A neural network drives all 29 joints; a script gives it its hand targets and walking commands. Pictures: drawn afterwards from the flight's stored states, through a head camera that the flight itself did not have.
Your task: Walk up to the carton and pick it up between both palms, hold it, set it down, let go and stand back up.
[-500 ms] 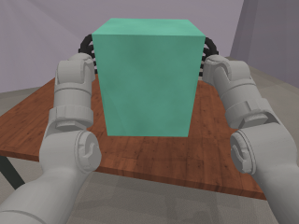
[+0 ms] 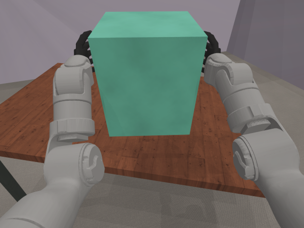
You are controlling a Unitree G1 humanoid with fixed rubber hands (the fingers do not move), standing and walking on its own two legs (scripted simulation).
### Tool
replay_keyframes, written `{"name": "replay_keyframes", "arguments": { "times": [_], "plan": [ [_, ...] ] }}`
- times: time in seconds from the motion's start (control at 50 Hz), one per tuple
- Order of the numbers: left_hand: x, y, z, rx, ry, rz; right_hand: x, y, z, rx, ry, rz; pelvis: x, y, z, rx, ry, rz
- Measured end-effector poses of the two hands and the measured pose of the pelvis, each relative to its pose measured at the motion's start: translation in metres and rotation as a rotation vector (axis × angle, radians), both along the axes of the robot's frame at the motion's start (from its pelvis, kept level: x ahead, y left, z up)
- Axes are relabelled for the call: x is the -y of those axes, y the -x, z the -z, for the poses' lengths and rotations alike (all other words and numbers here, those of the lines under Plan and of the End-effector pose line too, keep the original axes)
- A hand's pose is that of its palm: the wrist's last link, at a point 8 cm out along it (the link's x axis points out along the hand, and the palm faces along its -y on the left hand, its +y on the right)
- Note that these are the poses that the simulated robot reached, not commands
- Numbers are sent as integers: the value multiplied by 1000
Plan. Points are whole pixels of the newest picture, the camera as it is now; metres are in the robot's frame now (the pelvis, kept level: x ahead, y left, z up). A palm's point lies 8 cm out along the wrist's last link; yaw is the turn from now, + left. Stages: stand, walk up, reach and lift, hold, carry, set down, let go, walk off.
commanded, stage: set down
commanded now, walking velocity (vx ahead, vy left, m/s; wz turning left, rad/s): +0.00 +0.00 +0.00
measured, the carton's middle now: (148, 74) +0.41 +0.00 +0.26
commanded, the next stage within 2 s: none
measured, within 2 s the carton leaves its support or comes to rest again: neither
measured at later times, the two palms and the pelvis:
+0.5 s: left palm (101, 68) +0.43 +0.12 +0.26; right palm (213, 81) +0.40 -0.18 +0.23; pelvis +0.02 +0.00 +0.00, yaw +0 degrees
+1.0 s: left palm (96, 74) +0.42 +0.13 +0.25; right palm (210, 84) +0.39 -0.17 +0.23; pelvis +0.01 +0.01 +0.00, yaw +0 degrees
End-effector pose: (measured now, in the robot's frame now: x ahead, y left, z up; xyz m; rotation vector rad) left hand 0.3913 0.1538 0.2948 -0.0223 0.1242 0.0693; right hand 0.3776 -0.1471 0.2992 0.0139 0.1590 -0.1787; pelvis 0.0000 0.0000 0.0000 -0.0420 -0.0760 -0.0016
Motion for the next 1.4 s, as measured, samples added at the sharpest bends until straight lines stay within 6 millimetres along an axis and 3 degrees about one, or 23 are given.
{"name": "replay_keyframes", "arguments": {
  "times": [0.18,0.4,0.6,0.86,1.12,1.24,1.4],
  "plan": [
    [13,-15,-4,63,-20,13,12,-10,-5,71,-25,22,0,-6,-2,9,-3,0],
    [32,-38,19,67,-60,46,30,-22,45,74,-10,49,0,-21,-2,40,-6,2],
    [25,-42,45,49,-54,49,22,-24,77,55,-10,45,-8,-20,-2,32,-6,1],
    [11,-23,48,38,-52,18,9,-13,74,52,-37,28,-14,-11,-1,52,-2,-5],
    [37,-33,38,42,-77,55,33,-12,66,64,-40,69,-8,-11,-3,22,-14,5],
    [50,-42,64,-33,-72,86,46,-11,91,-4,-37,96,-4,-11,-4,34,-17,15],
    [52,-48,90,-28,-55,89,47,-15,118,7,-39,103,-2,-12,-4,-9,-16,13]
  ]
}}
